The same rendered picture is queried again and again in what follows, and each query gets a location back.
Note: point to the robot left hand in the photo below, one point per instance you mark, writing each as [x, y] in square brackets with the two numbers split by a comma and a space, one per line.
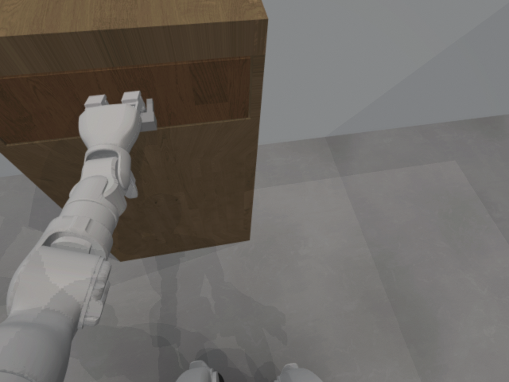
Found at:
[113, 124]

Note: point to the right robot shin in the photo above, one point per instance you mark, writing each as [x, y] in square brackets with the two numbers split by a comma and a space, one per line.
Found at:
[289, 366]

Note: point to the drawer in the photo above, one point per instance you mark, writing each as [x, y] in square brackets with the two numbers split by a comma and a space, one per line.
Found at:
[47, 105]

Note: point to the cabinet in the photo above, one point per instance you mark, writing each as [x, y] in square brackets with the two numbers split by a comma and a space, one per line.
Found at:
[195, 181]

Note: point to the robot left forearm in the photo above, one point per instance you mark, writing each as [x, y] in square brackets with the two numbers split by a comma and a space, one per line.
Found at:
[90, 215]

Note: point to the handle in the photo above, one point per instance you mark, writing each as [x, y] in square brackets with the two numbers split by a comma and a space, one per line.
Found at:
[149, 122]

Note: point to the robot shin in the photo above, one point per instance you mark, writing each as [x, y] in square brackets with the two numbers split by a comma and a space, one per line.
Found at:
[289, 366]
[197, 364]

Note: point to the robot left upper arm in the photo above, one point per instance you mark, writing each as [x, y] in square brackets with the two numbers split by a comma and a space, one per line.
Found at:
[59, 292]

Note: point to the left robot shin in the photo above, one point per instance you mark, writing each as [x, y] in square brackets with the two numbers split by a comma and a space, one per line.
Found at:
[197, 364]

